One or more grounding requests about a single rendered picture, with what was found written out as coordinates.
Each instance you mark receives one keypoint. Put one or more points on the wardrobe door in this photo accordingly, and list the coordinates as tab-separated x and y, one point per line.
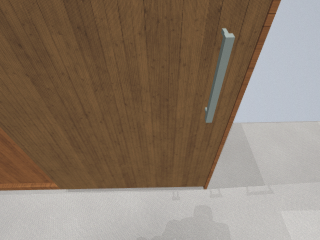
16	166
112	93

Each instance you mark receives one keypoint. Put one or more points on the handle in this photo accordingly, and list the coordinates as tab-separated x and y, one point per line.
221	67

